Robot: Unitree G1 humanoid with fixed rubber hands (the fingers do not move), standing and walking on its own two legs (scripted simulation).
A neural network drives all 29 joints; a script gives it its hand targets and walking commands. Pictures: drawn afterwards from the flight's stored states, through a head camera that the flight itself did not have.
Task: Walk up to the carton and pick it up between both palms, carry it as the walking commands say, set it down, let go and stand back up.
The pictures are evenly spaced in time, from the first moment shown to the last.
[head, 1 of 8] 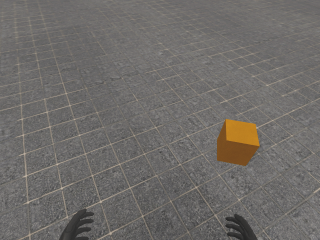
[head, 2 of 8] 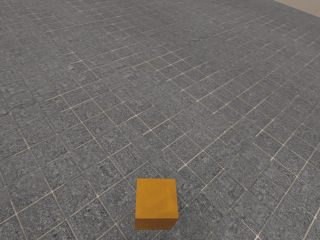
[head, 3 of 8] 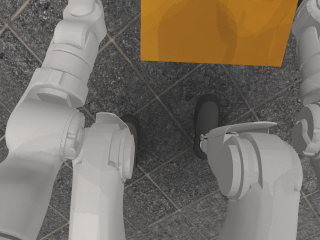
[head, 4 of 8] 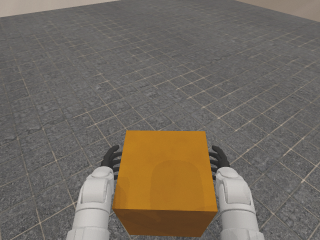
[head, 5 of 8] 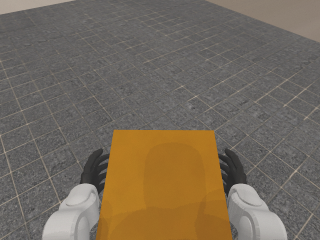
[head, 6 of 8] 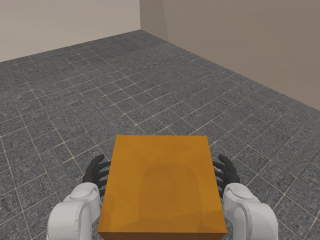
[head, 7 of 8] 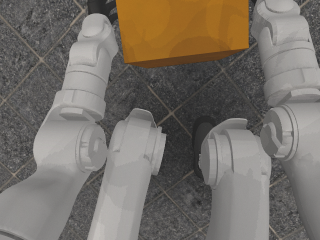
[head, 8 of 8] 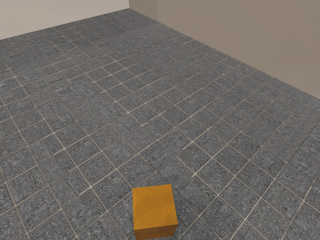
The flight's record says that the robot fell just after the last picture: no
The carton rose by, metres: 0.69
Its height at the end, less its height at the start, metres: +0.00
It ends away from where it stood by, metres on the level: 3.62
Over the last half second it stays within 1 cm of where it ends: yes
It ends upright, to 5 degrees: yes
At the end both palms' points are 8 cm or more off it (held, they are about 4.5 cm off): yes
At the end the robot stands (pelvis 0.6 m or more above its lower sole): yes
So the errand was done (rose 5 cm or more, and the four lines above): yes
